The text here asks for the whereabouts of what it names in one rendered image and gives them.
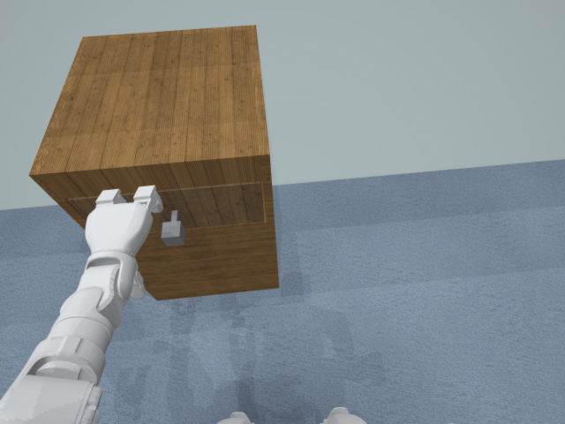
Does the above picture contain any left robot shin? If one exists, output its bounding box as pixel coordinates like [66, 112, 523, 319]
[230, 412, 250, 421]

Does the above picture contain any handle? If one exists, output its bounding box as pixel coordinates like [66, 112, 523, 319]
[161, 210, 185, 246]

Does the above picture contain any drawer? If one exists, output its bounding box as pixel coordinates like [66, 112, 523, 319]
[68, 181, 265, 232]

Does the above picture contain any cabinet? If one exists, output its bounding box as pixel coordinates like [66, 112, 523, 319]
[29, 25, 279, 300]

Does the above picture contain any left robot forearm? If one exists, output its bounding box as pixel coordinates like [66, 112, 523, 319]
[0, 251, 136, 418]

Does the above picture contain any right robot shin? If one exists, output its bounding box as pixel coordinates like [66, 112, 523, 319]
[328, 407, 349, 417]

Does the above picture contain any left robot hand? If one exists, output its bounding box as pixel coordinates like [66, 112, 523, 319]
[85, 185, 163, 299]

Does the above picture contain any robot left upper arm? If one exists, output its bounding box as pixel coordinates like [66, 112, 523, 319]
[0, 375, 102, 424]

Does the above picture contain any robot shin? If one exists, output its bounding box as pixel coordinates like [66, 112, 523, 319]
[230, 412, 250, 421]
[328, 407, 349, 417]

